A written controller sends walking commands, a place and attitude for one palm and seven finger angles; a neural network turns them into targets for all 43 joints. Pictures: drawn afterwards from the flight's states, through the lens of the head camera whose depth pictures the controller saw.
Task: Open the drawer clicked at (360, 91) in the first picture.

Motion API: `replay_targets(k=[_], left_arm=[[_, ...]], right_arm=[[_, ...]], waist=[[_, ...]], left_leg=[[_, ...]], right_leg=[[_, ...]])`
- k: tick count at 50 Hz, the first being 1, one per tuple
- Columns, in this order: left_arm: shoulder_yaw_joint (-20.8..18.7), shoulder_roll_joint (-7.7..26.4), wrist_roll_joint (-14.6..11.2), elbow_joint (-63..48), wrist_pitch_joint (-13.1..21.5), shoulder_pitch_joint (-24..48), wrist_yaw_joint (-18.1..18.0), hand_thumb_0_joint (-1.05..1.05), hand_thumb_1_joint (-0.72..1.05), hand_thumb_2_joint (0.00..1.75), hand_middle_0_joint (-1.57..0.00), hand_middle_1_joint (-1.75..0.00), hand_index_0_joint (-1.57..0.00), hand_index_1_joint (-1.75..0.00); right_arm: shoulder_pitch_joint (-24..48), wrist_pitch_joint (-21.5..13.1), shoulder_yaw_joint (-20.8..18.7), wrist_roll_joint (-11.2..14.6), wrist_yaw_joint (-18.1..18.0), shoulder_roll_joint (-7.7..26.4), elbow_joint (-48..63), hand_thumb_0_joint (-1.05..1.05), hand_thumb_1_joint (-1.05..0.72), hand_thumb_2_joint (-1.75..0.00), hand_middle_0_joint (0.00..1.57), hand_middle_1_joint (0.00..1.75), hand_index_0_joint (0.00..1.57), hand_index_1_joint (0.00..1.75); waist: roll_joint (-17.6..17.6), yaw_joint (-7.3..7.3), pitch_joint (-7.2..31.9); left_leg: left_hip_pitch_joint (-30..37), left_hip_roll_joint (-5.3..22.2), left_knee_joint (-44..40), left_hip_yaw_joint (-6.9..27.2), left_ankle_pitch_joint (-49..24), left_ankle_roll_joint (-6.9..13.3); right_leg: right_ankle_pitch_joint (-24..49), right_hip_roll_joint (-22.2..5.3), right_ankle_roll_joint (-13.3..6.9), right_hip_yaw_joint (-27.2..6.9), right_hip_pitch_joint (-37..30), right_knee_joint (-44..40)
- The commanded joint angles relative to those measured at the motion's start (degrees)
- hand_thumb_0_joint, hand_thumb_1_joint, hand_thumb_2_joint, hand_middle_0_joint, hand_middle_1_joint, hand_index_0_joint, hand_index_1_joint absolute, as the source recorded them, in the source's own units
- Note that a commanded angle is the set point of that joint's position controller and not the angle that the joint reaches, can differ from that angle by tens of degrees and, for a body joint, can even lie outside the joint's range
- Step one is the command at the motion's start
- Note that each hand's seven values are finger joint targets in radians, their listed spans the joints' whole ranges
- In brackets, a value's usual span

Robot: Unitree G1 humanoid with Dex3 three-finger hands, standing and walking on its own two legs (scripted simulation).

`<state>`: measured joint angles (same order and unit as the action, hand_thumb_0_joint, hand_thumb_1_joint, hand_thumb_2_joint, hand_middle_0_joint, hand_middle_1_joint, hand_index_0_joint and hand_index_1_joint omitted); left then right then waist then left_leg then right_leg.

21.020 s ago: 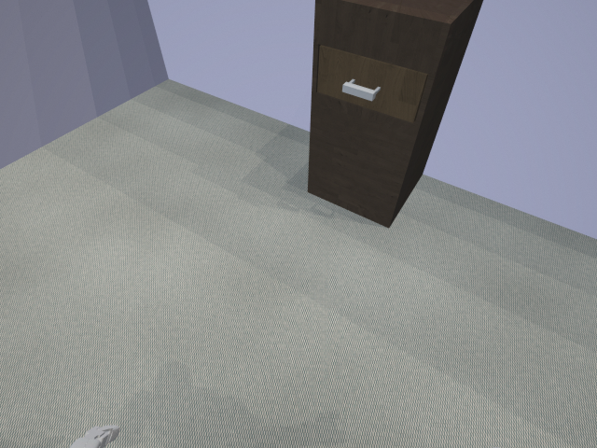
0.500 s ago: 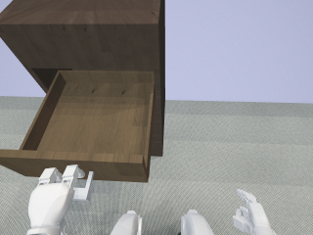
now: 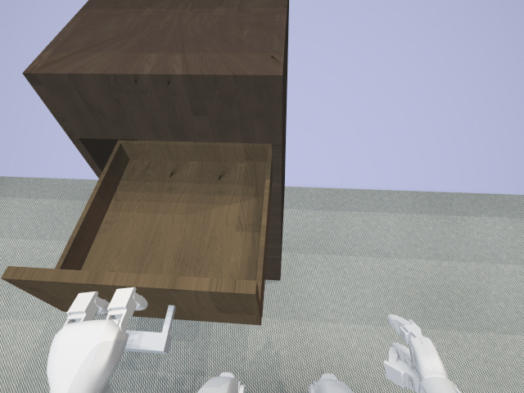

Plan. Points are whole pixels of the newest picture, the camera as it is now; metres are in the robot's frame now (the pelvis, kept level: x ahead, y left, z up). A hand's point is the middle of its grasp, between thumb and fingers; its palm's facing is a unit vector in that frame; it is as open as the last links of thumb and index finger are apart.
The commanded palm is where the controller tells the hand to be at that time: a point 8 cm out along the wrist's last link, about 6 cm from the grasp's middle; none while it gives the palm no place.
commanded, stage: lift the hand off the handle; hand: left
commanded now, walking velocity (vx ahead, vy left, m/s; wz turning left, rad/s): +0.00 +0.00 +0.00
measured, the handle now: (137, 325) +0.23 +0.23 -0.06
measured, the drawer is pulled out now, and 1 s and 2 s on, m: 0.30 0.30 0.30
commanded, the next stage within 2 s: draw the hand back to the body in 1.42 s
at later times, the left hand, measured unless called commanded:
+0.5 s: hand (92, 346) +0.18 +0.24 +0.02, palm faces -0.02 -0.11 -0.99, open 13.8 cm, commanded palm +0.16 +0.24 +0.08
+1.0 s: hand (83, 337) +0.18 +0.24 +0.06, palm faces +0.01 -0.12 -0.99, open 13.8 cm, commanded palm +0.16 +0.24 +0.11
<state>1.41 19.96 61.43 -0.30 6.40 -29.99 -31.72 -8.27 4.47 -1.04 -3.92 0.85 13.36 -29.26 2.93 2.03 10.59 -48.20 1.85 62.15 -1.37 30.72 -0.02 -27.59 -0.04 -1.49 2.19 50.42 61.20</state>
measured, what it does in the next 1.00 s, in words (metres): stands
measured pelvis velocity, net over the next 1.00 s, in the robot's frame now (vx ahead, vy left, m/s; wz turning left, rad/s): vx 0.01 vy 0.01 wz -0.01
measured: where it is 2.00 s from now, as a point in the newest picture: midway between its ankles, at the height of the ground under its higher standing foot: outside the picture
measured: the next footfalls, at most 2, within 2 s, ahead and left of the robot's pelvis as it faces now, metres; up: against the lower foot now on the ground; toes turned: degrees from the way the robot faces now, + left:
none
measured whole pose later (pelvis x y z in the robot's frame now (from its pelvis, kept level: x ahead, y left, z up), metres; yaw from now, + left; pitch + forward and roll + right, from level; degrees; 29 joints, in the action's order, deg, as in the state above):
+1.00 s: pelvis +0.01 +0.01 +0.03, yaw -1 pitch +11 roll +0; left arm 0.7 22.1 56.6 -12.1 3.0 -34.7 -24.0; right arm -10.0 4.9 -0.4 -2.2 1.8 13.5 -27.9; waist 4.0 3.3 8.1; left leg -34.4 1.4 51.1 -2.4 27.4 0.4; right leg -24.3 -0.1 -0.8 1.2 37.0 50.6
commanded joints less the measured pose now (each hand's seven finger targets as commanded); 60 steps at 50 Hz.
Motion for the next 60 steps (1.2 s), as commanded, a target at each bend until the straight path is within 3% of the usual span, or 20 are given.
replay_targets(k=[1, 7, 10, 11, 14, 19, 24, 30, 33, 36, 40, 41, 45, 48, 50, 51, 55, 56, 59, 60], left_arm=[[-6.4, 7.8, -0.5, -10.7, -0.9, -2.7, -2.7, 0.0, -0.5, 0.3, -0.3, -1.2, -0.3, -1.2], [-3.3, 7.4, -1.7, -14.2, -2.0, 0.8, -0.5, 0.0, -0.5, 0.3, -0.3, -1.2, -0.3, -1.2], [-5.0, 8.7, -1.9, -13.6, -1.8, -4.0, 0.2, 0.0, -0.5, 0.3, -0.3, -1.2, -0.3, -1.2], [-4.8, 8.2, -1.9, -13.2, -1.7, -4.7, 0.3, 0.0, -0.5, 0.3, -0.3, -1.2, -0.3, -1.2], [-6.8, 9.9, -2.0, -14.9, -1.2, -5.2, 0.1, 0.0, -0.5, 0.3, -0.3, -1.2, -0.3, -1.2], [-6.7, 9.1, -2.5, -16.1, -1.0, -4.9, -0.1, 0.0, -0.5, 0.3, -0.3, -1.2, -0.3, -1.2], [-6.4, 9.0, -3.6, -16.7, -1.4, -6.4, 1.1, 0.0, -0.5, 0.3, -0.3, -1.2, -0.3, -1.2], [-8.2, 10.9, -3.2, -18.3, -0.9, -6.4, 1.9, 0.0, -0.5, 0.3, -0.3, -1.2, -0.3, -1.2], [-7.2, 9.7, -3.4, -19.5, -0.9, -7.1, 2.2, 0.0, -0.5, 0.3, -0.3, -1.2, -0.3, -1.2], [-6.0, 9.0, -3.7, -20.8, -1.4, -5.0, 2.7, 0.0, -0.5, 0.3, -0.3, -1.2, -0.3, -1.2], [-7.8, 10.7, -4.1, -20.7, -2.2, -5.4, 3.6, 0.0, -0.5, 0.3, -0.3, -1.2, -0.3, -1.2], [-5.3, 8.6, -4.1, -21.3, -2.5, -4.9, 4.0, 0.0, -0.5, 0.3, -0.3, -1.2, -0.3, -1.2], [-8.1, 11.5, -4.4, -21.7, -2.9, -5.5, 5.0, 0.0, -0.5, 0.3, -0.3, -1.2, -0.3, -1.2], [-6.9, 9.9, -5.0, -22.5, -2.9, -7.8, 5.6, 0.0, -0.5, 0.3, -0.3, -1.2, -0.3, -1.2], [-8.9, 12.1, -5.1, -23.6, -3.0, -5.7, 6.0, 0.0, -0.5, 0.3, -0.3, -1.2, -0.3, -1.2], [-7.4, 10.5, -5.1, -23.3, -3.0, -5.8, 6.3, 0.0, -0.5, 0.3, -0.3, -1.2, -0.3, -1.2], [-7.9, 11.6, -5.3, -25.6, -2.9, -4.1, 7.1, 0.0, -0.5, 0.3, -0.3, -1.2, -0.3, -1.2], [-5.8, 9.5, -5.7, -25.5, -2.9, -4.1, 7.5, 0.0, -0.5, 0.3, -0.3, -1.2, -0.3, -1.2], [-8.1, 11.6, -6.0, -25.3, -3.2, -4.6, 8.1, 0.0, -0.5, 0.3, -0.3, -1.2, -0.3, -1.2], [-9.6, 13.2, -5.6, -25.4, -3.2, -4.6, 8.1, 0.0, -0.5, 0.3, -0.3, -1.2, -0.3, -1.2]], right_arm=[[4.0, -2.2, -2.7, 0.2, 0.1, 6.1, 9.3, 0.0, -0.9, -0.9, 0.2, 0.3, 0.2, 0.3], [3.4, -2.5, -2.3, 0.4, 0.2, 6.4, 9.9, 0.0, -0.9, -0.9, 0.2, 0.3, 0.2, 0.3], [3.1, -2.7, -2.1, 0.7, 0.3, 6.1, 10.0, 0.0, -0.9, -0.9, 0.2, 0.3, 0.2, 0.3], [3.5, -2.5, -2.1, 0.9, 0.1, 6.0, 9.9, 0.0, -0.9, -0.9, 0.2, 0.3, 0.2, 0.3], [3.8, -2.5, -2.1, 0.8, 0.4, 6.1, 10.3, 0.0, -0.9, -0.9, 0.2, 0.3, 0.2, 0.3], [3.5, -2.4, -2.4, 0.6, 0.8, 6.2, 10.1, 0.0, -0.9, -0.9, 0.2, 0.3, 0.2, 0.3], [3.7, -2.4, -2.5, 0.9, 0.7, 6.3, 10.2, 0.0, -0.9, -0.9, 0.2, 0.3, 0.2, 0.3], [3.6, -2.4, -2.2, 0.8, 0.8, 6.2, 10.1, 0.0, -0.9, -0.9, 0.2, 0.3, 0.2, 0.3], [4.0, -2.3, -2.3, 1.0, 0.9, 6.0, 10.4, 0.0, -0.9, -0.9, 0.2, 0.3, 0.2, 0.3], [3.9, -2.3, -2.4, 1.0, 0.9, 6.1, 10.5, 0.0, -0.9, -0.9, 0.2, 0.3, 0.2, 0.3], [3.7, -2.4, -2.1, 1.2, 1.0, 6.1, 10.8, 0.0, -0.9, -0.9, 0.2, 0.3, 0.2, 0.3], [4.2, -2.4, -2.1, 1.5, 0.7, 5.9, 10.9, 0.0, -0.9, -0.9, 0.2, 0.3, 0.2, 0.3], [3.7, -2.6, -1.7, 1.5, 0.8, 5.8, 11.1, 0.0, -0.9, -0.9, 0.2, 0.3, 0.2, 0.3], [4.2, -2.7, -1.9, 1.9, 0.6, 5.5, 11.3, 0.0, -0.9, -0.9, 0.2, 0.3, 0.2, 0.3], [3.9, -2.6, -1.8, 1.6, 0.7, 5.8, 11.2, 0.0, -0.9, -0.9, 0.2, 0.3, 0.2, 0.3], [4.3, -2.5, -1.9, 2.0, 0.4, 5.6, 11.0, 0.0, -0.9, -0.9, 0.2, 0.3, 0.2, 0.3], [3.6, -2.8, -1.8, 1.5, 0.6, 5.7, 11.4, 0.0, -0.9, -0.9, 0.2, 0.3, 0.2, 0.3], [3.7, -2.9, -2.0, 1.8, 0.5, 5.7, 11.2, 0.0, -0.9, -0.9, 0.2, 0.3, 0.2, 0.3], [4.0, -2.8, -2.0, 2.0, 0.3, 5.7, 11.3, 0.0, -0.9, -0.9, 0.2, 0.3, 0.2, 0.3], [3.5, -2.8, -1.7, 1.7, 0.5, 5.8, 11.3, 0.0, -0.9, -0.9, 0.2, 0.3, 0.2, 0.3]], waist=[[-0.9, -0.15, 9.6], [-1.5, -0.81, 10.1], [-2.8, 0.15, 10.5], [-2.1, 0.21, 8.3], [-1.3, 0.69, 8.2], [-0.1, 0.28, 8.0], [-2.6, 0.28, 7.9], [-1.9, 0.77, 7.4], [-0.3, 0.91, 5.8], [-0.9, 0.35, 5.2], [-2.4, 0.9, 6.1], [-0.4, 0.72, 3.8], [-2.6, 1.32, 5.9], [-1.8, 1.67, 4.1], [-2.6, 1.5, 5.0], [-1.5, 1.3, 2.5], [-1.5, 1.36, 4.7], [-1.5, 0.89, 3.0], [-2.7, 1.61, 2.7], [-3.3, 1.91, 4.9]], left_leg=[[11.0, -2.0, -8.1, 0.2, -15.6, 1.5], [14.0, -1.9, -10.2, 0.6, -15.2, 1.6], [14.7, -1.9, -10.6, 0.2, -18.2, 1.7], [13.8, -1.8, -11.1, 0.3, -17.9, 1.7], [14.3, -1.8, -11.5, 0.2, -18.5, 1.5], [15.8, -1.7, -12.0, 0.3, -19.2, 1.4], [15.9, -1.7, -12.9, 0.4, -19.4, 1.6], [17.6, -1.8, -14.0, 0.3, -19.5, 1.5], [17.7, -1.6, -14.9, 0.4, -18.7, 1.5], [18.4, -1.3, -15.3, 0.6, -18.4, 1.6], [19.1, -1.4, -16.3, 0.8, -18.0, 1.4], [18.9, -1.2, -17.1, 0.8, -17.3, 1.5], [20.2, -1.4, -17.4, 0.7, -18.6, 1.4], [20.0, -1.2, -18.3, 0.5, -18.7, 1.5], [20.9, -1.3, -18.5, 0.7, -18.8, 1.4], [20.2, -1.2, -19.1, 0.6, -17.5, 1.6], [22.7, -1.3, -19.3, 0.8, -18.7, 1.5], [22.3, -1.1, -19.5, 0.7, -18.1, 1.7], [22.3, -1.2, -20.2, 0.8, -18.8, 1.5], [22.8, -1.4, -20.1, 0.6, -19.4, 1.5]], right_leg=[[14.1, 1.3, -1.6, 0.1, -7.1, -9.8], [11.4, 0.9, -1.4, -0.4, -7.6, -12.0], [15.9, 1.0, -1.4, -0.8, -10.6, -12.3], [16.8, 1.0, -1.4, -0.2, -11.8, -12.5], [17.5, 1.0, -1.6, -1.2, -12.2, -12.9], [17.8, 1.0, -1.8, -1.1, -12.1, -13.2], [19.4, 0.8, -1.4, -1.6, -14.5, -14.4], [18.1, 0.8, -1.4, -2.0, -14.3, -15.4], [17.2, 0.7, -1.5, -1.1, -15.0, -15.8], [16.6, 0.6, -1.4, -1.1, -14.7, -16.4], [15.1, 0.5, -1.3, -1.6, -15.3, -17.2], [14.9, 0.5, -1.4, -0.9, -15.7, -17.5], [16.4, 0.3, -1.3, -2.2, -17.2, -18.3], [17.7, 0.2, -1.2, -1.3, -19.2, -18.9], [16.7, 0.1, -1.2, -2.5, -18.5, -19.4], [16.2, 0.2, -1.2, -1.6, -19.0, -19.9], [15.4, 0.0, -1.3, -2.6, -18.4, -20.5], [16.1, -0.1, -1.1, -1.8, -19.0, -20.9], [17.4, -0.2, -1.2, -2.9, -20.3, -21.6], [18.0, -0.3, -1.0, -3.0, -20.9, -21.4]])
